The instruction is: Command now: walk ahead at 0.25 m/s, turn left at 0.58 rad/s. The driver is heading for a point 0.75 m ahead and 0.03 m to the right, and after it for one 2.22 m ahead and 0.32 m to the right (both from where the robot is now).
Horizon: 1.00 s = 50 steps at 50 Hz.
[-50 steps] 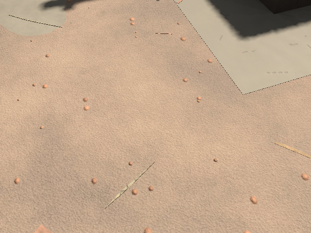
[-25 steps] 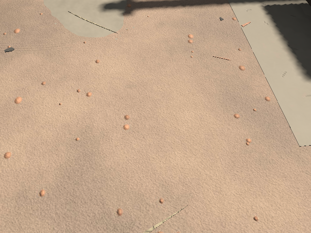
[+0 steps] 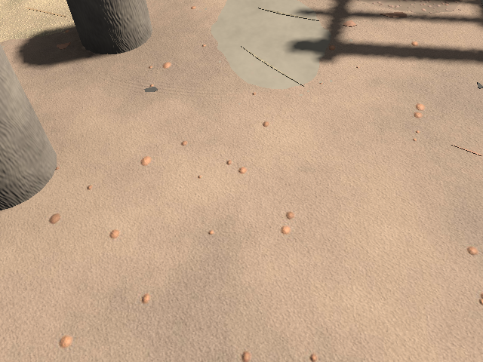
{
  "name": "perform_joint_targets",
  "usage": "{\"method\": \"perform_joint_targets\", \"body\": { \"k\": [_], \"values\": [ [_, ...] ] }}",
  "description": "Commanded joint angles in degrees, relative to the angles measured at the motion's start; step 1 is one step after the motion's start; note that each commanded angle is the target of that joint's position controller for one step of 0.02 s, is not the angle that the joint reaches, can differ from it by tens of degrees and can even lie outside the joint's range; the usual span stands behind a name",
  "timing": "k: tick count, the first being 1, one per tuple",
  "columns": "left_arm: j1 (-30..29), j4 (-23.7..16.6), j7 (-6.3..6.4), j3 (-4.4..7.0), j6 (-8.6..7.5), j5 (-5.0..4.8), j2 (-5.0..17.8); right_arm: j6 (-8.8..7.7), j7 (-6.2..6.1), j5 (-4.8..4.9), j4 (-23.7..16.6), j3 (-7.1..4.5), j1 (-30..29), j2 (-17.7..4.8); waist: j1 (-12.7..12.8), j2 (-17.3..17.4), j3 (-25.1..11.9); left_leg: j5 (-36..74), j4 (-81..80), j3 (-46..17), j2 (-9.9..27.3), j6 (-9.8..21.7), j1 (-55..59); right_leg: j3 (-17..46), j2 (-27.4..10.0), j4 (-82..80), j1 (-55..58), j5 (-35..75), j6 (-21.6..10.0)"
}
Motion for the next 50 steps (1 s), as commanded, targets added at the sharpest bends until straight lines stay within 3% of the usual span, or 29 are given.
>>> {"method": "perform_joint_targets", "body": {
  "k": [1,8,12,16,18,19,20,21,22,23,24,25,26,27,28,31,34,36,40,43,45,46,47,48,49,50],
  "values": [
    [-4.28,-4.41,-0.12,1.87,-1.63,-0.47,7.67,-1.01,1.47,-0.86,-2.30,-1.62,2.04,-6.33,-2.10,-9.85,2.64,2.67,15.36,1.54,4.53,-1.41,-11.12,15.27,-14.35,-17.79,4.36,-18.18,-5.41],
    [7.60,-0.31,-1.70,3.00,-4.01,-0.25,8.12,-1.27,3.39,-0.50,-4.58,-0.28,-6.67,-4.20,4.19,-8.32,4.90,7.42,12.02,3.51,8.77,-3.43,-19.56,6.32,-15.45,-17.92,15.38,-6.05,-6.25],
    [9.81,1.77,-2.28,2.99,-4.78,-0.14,7.42,-1.95,3.76,-0.53,-5.58,0.73,-10.68,-2.37,5.20,-8.53,6.14,9.01,2.52,4.81,9.58,-2.72,-16.84,2.28,-16.02,-17.43,15.19,0.82,-6.85],
    [11.40,4.30,-2.81,2.92,-5.05,-0.16,7.42,-2.76,3.88,-0.68,-7.24,2.04,-15.00,-1.05,5.32,-10.52,6.49,5.64,-9.25,11.48,9.34,0.14,-6.70,-2.55,-16.17,-14.83,11.45,11.66,-6.64],
    [12.46,5.87,-2.85,3.02,-4.53,-0.49,8.23,-3.17,3.40,-0.79,-7.16,2.20,-13.74,-1.29,4.00,-11.30,5.72,3.56,-12.93,14.14,7.77,2.78,0.42,-3.04,-17.26,-11.82,10.35,21.71,-6.71],
    [12.37,6.65,-2.86,2.86,-4.32,-0.83,8.38,-3.67,2.83,-0.82,-6.00,1.98,-9.91,-1.56,1.49,-10.50,3.97,3.98,-15.88,14.60,6.27,4.27,7.19,-3.59,-17.01,-6.82,9.40,32.48,-6.49],
    [11.58,7.25,-2.90,2.51,-4.11,-1.41,8.07,-4.56,2.01,-1.11,-2.80,1.43,-0.80,-2.29,-3.46,-7.22,-0.87,8.45,-20.99,14.60,5.01,5.68,19.34,-6.46,-14.57,3.82,6.92,40.00,-5.29],
    [10.73,6.25,-3.05,1.78,-4.26,-1.79,6.60,-5.29,0.98,-2.14,0.32,0.32,9.57,-5.78,-7.75,-3.17,-8.52,4.71,-21.94,7.16,11.63,7.28,35.54,-7.91,-11.77,17.14,-2.59,30.01,-3.79],
    [11.16,2.31,-3.93,-0.10,-4.52,-2.33,-0.68,-5.71,-0.20,-2.47,0.71,-0.93,15.91,-12.60,-8.34,12.16,-16.27,-3.91,-27.27,-20.84,32.46,12.03,51.25,-9.45,-3.23,37.27,-22.32,-10.04,-0.87],
    [9.19,3.26,-3.05,1.94,-4.12,-1.57,5.72,-5.57,-0.88,-0.47,1.02,-1.28,15.57,-13.63,-9.08,7.43,-15.87,2.08,-31.55,-28.84,34.65,13.33,44.74,0.98,-0.45,45.54,-25.26,-15.58,-1.97],
    [7.30,3.01,-3.10,2.43,-4.08,-1.88,6.26,-5.51,-1.10,-0.13,1.20,-0.24,10.14,-10.51,-5.75,4.13,-7.46,5.16,-30.89,-17.59,31.67,11.64,38.44,3.74,-3.49,46.52,-26.85,-11.42,-2.97],
    [7.41,3.82,-3.49,2.06,-4.33,-2.03,4.92,-5.83,-0.91,0.03,0.81,0.99,5.57,-6.07,-3.37,2.76,-2.55,9.24,-32.91,-10.20,28.39,9.56,31.08,2.63,-5.68,43.10,-24.92,-7.14,-2.99],
    [7.93,5.08,-3.60,2.20,-3.82,-1.63,4.12,-6.30,-0.86,0.07,0.52,1.83,2.56,-3.29,-1.60,2.80,0.04,10.98,-34.83,-4.95,25.48,7.26,27.04,1.87,-6.56,40.49,-22.97,-4.79,-2.60],
    [9.52,6.16,-3.91,2.16,-2.92,-0.56,3.38,-6.74,-1.03,0.40,0.77,2.43,1.47,-1.64,-0.21,4.54,1.44,13.58,-36.25,-1.16,23.43,6.13,24.03,1.40,-6.97,39.28,-21.10,-3.21,-1.88],
    [10.67,7.03,-4.37,2.14,-2.20,-0.15,2.49,-7.27,-1.08,0.35,1.12,2.65,1.56,-1.04,0.37,4.52,1.54,16.67,-37.03,1.53,22.60,5.89,22.83,0.99,-6.57,39.69,-19.92,-1.88,-1.48],
    [7.49,6.07,-5.26,2.32,-1.40,-0.30,0.96,-8.69,-1.16,0.81,3.11,2.37,4.10,-1.96,1.31,3.20,3.26,25.02,-38.69,7.09,22.25,5.91,22.68,0.40,-6.29,39.62,-23.99,2.49,-0.78],
    [0.84,3.76,-5.71,2.18,-1.30,-0.20,0.45,-9.04,-1.37,0.70,4.53,2.66,5.97,-0.85,0.69,2.89,5.44,28.06,-39.84,11.46,21.76,6.18,23.31,-0.59,-6.42,35.42,-29.13,8.24,-0.16],
    [-3.63,2.07,-6.10,1.64,-1.56,-0.16,-0.40,-9.13,-1.52,0.69,5.35,2.90,6.41,-0.41,0.33,2.41,6.45,31.02,-39.62,14.73,20.81,5.96,23.24,-2.41,-5.94,28.12,-28.67,12.35,-0.11],
    [-11.34,-1.15,-6.91,0.57,-1.69,0.09,-1.17,-9.05,-2.34,0.80,7.57,2.68,9.62,-2.23,-1.14,1.53,7.47,38.98,-38.88,18.26,22.36,5.23,26.98,-7.54,-4.55,15.32,-24.57,14.37,-2.12],
    [-9.53,-1.33,-6.45,0.97,-1.51,0.20,0.39,-8.38,-3.07,0.58,8.53,2.27,10.13,-4.58,0.56,2.55,4.10,61.71,-30.05,20.90,23.36,3.92,33.28,-10.95,-0.20,12.19,-18.59,8.29,-5.52],
    [-1.74,0.55,-5.85,1.91,-1.56,0.37,2.45,-7.26,-3.48,0.14,8.36,1.72,9.24,-6.54,4.26,3.86,-1.06,71.30,-15.83,21.65,24.05,4.06,34.24,-11.50,3.28,11.38,-9.76,1.78,-8.44],
    [5.07,2.59,-5.44,2.88,-2.00,0.64,4.24,-6.75,-3.32,0.17,7.92,1.55,8.85,-7.15,7.26,2.88,-5.03,64.93,-4.35,21.63,23.70,4.03,30.46,-9.94,4.58,7.81,-0.34,1.06,-10.22],
    [12.60,4.48,-4.49,4.56,-2.12,1.24,8.42,-6.75,-2.86,0.24,6.69,1.68,8.41,-6.63,10.75,-1.98,-9.42,47.48,12.92,22.45,21.20,2.76,20.11,-0.55,-1.25,3.44,12.16,-3.82,-13.28],
    [9.31,2.95,-3.83,6.38,-1.31,0.33,14.80,-7.32,-1.49,1.21,2.66,2.66,10.56,-0.32,5.36,-18.72,-14.49,-7.75,37.54,19.36,7.07,-1.24,-6.52,33.17,-18.73,-1.70,29.87,-2.71,-23.27],
    [9.89,2.51,-3.87,6.36,-0.83,-1.35,14.40,-8.18,-1.17,0.64,0.86,2.09,4.49,-4.79,7.96,-7.54,-16.04,-7.41,41.65,6.21,7.15,-0.58,-14.28,40.34,-20.19,-7.44,30.23,-0.36,-24.88],
    [6.77,2.83,-3.25,5.77,-0.88,-1.47,12.14,-9.00,-0.93,1.07,-0.39,2.52,1.26,-3.78,6.37,-3.89,-8.39,-2.13,38.09,4.52,11.06,-0.08,-16.81,32.30,-19.76,-8.63,23.86,1.74,-22.84]
  ]
}}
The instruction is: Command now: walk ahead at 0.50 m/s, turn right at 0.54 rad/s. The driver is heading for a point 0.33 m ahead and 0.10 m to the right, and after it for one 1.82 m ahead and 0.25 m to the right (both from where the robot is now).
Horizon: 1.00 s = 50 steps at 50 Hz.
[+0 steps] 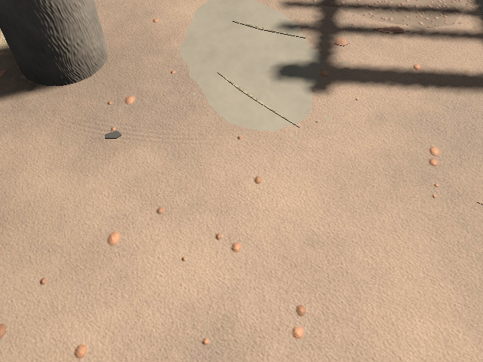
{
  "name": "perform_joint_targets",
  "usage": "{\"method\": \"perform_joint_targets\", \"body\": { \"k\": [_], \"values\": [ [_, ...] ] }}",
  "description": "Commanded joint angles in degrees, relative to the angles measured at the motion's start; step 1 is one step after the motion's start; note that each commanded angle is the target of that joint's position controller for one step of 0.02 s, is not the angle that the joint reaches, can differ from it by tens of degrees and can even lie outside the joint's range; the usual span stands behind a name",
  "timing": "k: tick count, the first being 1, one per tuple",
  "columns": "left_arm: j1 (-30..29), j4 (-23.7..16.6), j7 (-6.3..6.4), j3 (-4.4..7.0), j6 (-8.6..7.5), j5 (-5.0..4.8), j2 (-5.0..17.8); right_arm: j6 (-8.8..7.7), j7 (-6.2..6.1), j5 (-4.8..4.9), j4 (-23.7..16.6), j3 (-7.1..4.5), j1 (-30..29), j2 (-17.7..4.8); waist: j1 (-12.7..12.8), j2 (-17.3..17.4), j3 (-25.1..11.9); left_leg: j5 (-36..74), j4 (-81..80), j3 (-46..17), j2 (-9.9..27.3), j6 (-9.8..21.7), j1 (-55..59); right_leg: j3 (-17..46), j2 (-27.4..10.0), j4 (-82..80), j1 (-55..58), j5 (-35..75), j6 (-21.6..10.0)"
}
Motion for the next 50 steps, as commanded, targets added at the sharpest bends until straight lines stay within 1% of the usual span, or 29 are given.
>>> {"method": "perform_joint_targets", "body": {
  "k": [1,3,5,7,10,14,16,18,20,21,22,23,24,25,26,28,30,32,36,39,41,42,43,44,45,46,47,48,50],
  "values": [
    [12.56,1.54,1.62,3.25,0.41,-1.09,9.91,-2.99,0.63,0.53,-8.80,-1.17,-4.83,-7.62,3.71,1.83,-6.05,4.74,12.00,-9.30,2.75,0.43,-31.40,34.80,-22.02,-21.57,28.22,5.40,-12.44],
    [8.73,1.18,1.96,2.22,-0.63,-1.15,7.10,-1.09,0.53,-1.30,-8.43,-1.03,-3.70,-6.88,-0.24,2.61,-3.21,5.10,4.76,-9.52,4.61,-0.93,-24.27,26.78,-16.38,-22.78,18.26,13.43,-9.14],
    [9.20,1.29,1.64,2.08,-1.82,-1.38,7.55,0.94,0.89,-2.04,-8.56,-0.86,-2.65,-5.97,-1.34,1.03,-3.89,5.21,0.25,-8.48,4.77,-2.30,-21.68,23.32,-13.93,-23.45,14.91,17.94,-8.77],
    [10.62,1.55,1.45,2.47,-2.30,-1.34,9.20,1.68,1.17,-1.91,-9.87,-0.68,-5.43,-5.40,-0.97,-0.10,-3.13,8.66,-5.18,-7.26,4.90,-3.50,-22.68,21.73,-12.23,-24.52,13.08,17.36,-8.11],
    [13.89,1.94,1.35,2.63,-2.19,-1.40,9.47,1.86,1.29,-1.59,-12.66,-0.60,-13.30,-5.63,1.84,-2.03,-1.38,16.29,-14.69,-6.78,4.77,-4.68,-26.56,22.23,-10.86,-25.23,14.70,14.32,-6.00],
    [17.75,2.62,1.88,2.77,-1.44,-1.37,9.92,1.43,1.11,-0.72,-14.64,-0.19,-18.48,-5.37,4.22,-3.59,-2.97,21.11,-23.19,-5.85,0.97,-4.28,-24.99,20.27,-9.55,-17.53,19.72,37.36,-2.34],
    [18.58,2.46,2.24,2.75,-0.76,-1.00,9.95,1.07,0.88,-0.34,-15.38,0.01,-20.15,-5.64,5.12,-4.68,-4.11,20.84,-26.22,-5.85,-1.16,-3.57,-23.24,21.10,-9.22,-14.20,21.70,40.74,-1.13],
    [17.63,1.75,2.68,2.80,-0.17,-0.48,10.00,0.61,0.55,-0.21,-15.34,-0.11,-18.92,-6.75,4.41,-5.73,-4.69,18.78,-30.92,-7.06,-2.81,-2.51,-19.20,23.37,-9.08,-10.49,22.69,40.60,0.32],
    [13.67,0.22,2.94,3.10,-0.34,-0.50,11.01,-0.15,-0.16,-0.26,-13.37,-0.86,-11.76,-9.27,0.60,-6.42,-6.35,18.88,-38.12,-7.97,-4.05,-0.61,-9.17,25.58,-7.82,-4.14,21.05,40.88,2.92],
    [11.60,-0.49,2.62,3.01,-0.87,-1.41,10.79,-1.13,-0.72,-0.70,-12.06,-1.23,-5.71,-10.49,-3.07,-4.38,-8.68,27.43,-43.85,-9.04,-1.49,0.85,0.41,24.41,-5.09,4.00,17.75,37.26,4.59],
    [12.67,-3.05,2.44,1.80,-1.53,-2.59,6.64,-1.68,-1.50,-1.52,-11.90,-2.01,1.37,-14.79,-4.44,3.16,-16.94,45.28,-41.01,-20.38,13.53,4.03,15.21,20.15,-1.95,19.13,9.80,14.62,6.60],
    [23.12,-3.34,3.18,1.61,-0.80,-4.00,4.19,-0.42,-1.13,-0.86,-13.19,-2.78,-0.74,-17.78,0.61,15.17,-25.56,67.38,-39.26,-37.51,29.47,13.69,24.96,12.93,6.58,32.95,-1.20,-29.74,7.53],
    [23.99,-0.43,3.74,2.20,0.60,-1.04,9.17,0.81,-0.88,0.48,-13.87,-2.49,-2.99,-13.18,1.45,7.05,-24.17,57.90,-39.69,-37.84,26.89,14.71,18.55,12.70,0.74,37.76,-2.65,-25.00,7.32],
    [18.92,-0.57,3.17,2.68,1.33,-0.21,10.00,1.15,-1.00,0.58,-14.69,-1.03,-6.06,-8.25,1.09,3.05,-16.41,49.48,-42.07,-29.43,22.25,12.99,11.30,12.14,-0.68,37.47,-3.20,-20.67,8.04],
    [16.15,-1.26,2.53,2.62,1.93,-0.06,8.97,1.64,-1.13,0.24,-14.92,-0.33,-9.13,-6.32,1.76,2.74,-11.60,42.89,-44.79,-23.18,18.38,10.96,5.99,11.21,-2.32,35.50,-3.54,-17.93,8.94],
    [15.14,-1.77,1.10,2.41,3.64,0.29,7.61,2.00,-1.60,-0.12,-14.70,-0.45,-10.53,-7.19,2.28,7.96,-7.35,39.75,-48.00,-15.25,14.07,10.11,-1.16,9.47,-3.29,34.77,-1.64,-14.41,10.68],
    [14.77,-2.50,0.64,2.07,4.31,-0.32,6.59,1.71,-1.29,-0.54,-13.99,-0.84,-9.45,-7.90,2.56,7.53,-8.08,41.81,-48.41,-12.16,13.61,11.10,-3.04,8.90,-2.84,32.78,-0.06,-13.14,11.13],
    [13.57,-3.09,0.57,1.59,4.58,-0.22,5.68,1.53,-1.07,-0.65,-13.30,-1.12,-8.75,-8.34,2.65,7.03,-8.79,40.23,-48.71,-10.79,14.13,11.94,-3.42,8.87,-2.92,28.95,0.47,-12.47,10.99],
    [9.42,-4.60,0.24,0.18,5.15,-0.03,4.14,2.26,-0.47,-0.58,-12.60,-1.51,-9.27,-9.04,1.81,8.88,-8.37,27.10,-49.86,-8.68,13.35,11.32,-5.91,7.03,-4.27,15.23,5.12,-10.77,9.89],
    [7.36,-5.17,0.44,-0.40,4.93,-0.27,4.50,3.39,0.14,-0.61,-11.55,-2.09,-7.64,-10.58,0.40,9.77,-8.09,20.36,-48.86,-9.78,13.64,11.16,-5.92,4.84,-3.64,6.12,9.39,-12.02,8.98],
    [9.31,-4.35,0.73,-0.85,4.12,-0.01,3.90,4.28,0.32,0.07,-11.09,-2.19,-7.96,-11.02,2.09,7.67,-7.34,19.23,-45.53,-9.06,12.91,9.04,-8.67,3.56,-3.20,-6.07,16.50,-5.78,7.62],
    [9.51,-4.15,0.91,-0.93,3.51,0.22,4.63,4.55,0.44,-0.03,-10.29,-2.13,-5.99,-10.40,2.23,5.09,-6.29,16.90,-43.74,-8.47,11.97,5.96,-11.39,6.12,-4.12,-13.65,20.17,-2.03,6.72],
    [8.95,-4.84,1.30,-0.76,2.82,1.07,7.43,4.62,0.92,-0.30,-10.52,-1.36,-3.52,-6.76,0.92,-5.42,-6.65,9.16,-35.20,-4.02,7.53,1.75,-14.19,19.89,-14.61,-23.04,22.12,-4.91,5.19],
    [4.78,-6.41,1.68,0.09,2.68,0.54,12.31,4.93,0.56,0.55,-12.29,-0.25,-3.59,-3.25,-0.27,-17.01,-3.59,-5.00,-32.44,-0.62,-0.84,-1.18,-16.35,32.59,-25.91,-26.37,12.89,-0.01,-0.77],
    [4.53,-5.50,2.17,-0.86,2.14,1.06,7.88,5.89,0.33,0.50,-10.91,-0.90,-5.94,-6.36,1.51,-10.53,-2.39,-4.65,-26.28,-6.49,1.70,-1.19,-10.06,27.68,-24.32,-25.31,7.87,0.55,-2.89],
    [1.44,-5.09,2.59,-2.15,1.69,1.09,4.64,6.19,0.79,1.17,-10.14,-0.84,-4.64,-5.37,-0.99,-9.88,-2.26,-2.24,-26.27,-7.23,0.84,-0.79,-8.35,22.78,-21.43,-24.89,7.28,2.08,-2.04],
    [-0.21,-4.70,2.99,-2.49,1.39,1.05,3.88,6.09,0.89,1.10,-8.75,-0.95,-3.29,-5.42,-1.81,-9.65,-1.83,0.36,-26.23,-7.12,0.34,-0.63,-7.66,18.47,-18.57,-24.09,8.21,5.34,-0.28],
    [-0.49,-4.39,3.59,-2.36,0.97,0.55,4.52,5.86,0.81,0.44,-8.10,-1.44,-2.83,-6.41,-1.83,-10.55,-2.49,1.97,-25.59,-6.55,-0.32,-0.54,-8.41,15.65,-16.91,-22.16,11.52,11.48,0.68],
    [1.80,-3.49,4.12,-1.80,0.84,-0.30,5.91,5.43,0.69,0.16,-7.42,-1.96,-2.17,-7.32,-0.66,-8.42,-5.06,-0.58,-22.73,-6.36,-1.79,-1.01,-10.27,13.05,-17.48,-17.24,17.95,27.61,-0.64]
  ]
}}
Next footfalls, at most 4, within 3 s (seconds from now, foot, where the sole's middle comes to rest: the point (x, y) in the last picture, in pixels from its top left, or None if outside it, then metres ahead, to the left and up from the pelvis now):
0.44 left None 0.42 0.08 -0.75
0.86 right None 0.28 -0.10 -0.75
1.22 left None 0.30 0.11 -0.75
1.72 right None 0.29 -0.09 -0.75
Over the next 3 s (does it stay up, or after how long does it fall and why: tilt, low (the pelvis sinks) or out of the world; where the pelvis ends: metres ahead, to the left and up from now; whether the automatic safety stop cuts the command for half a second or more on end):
stays up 0.63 -0.04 0.03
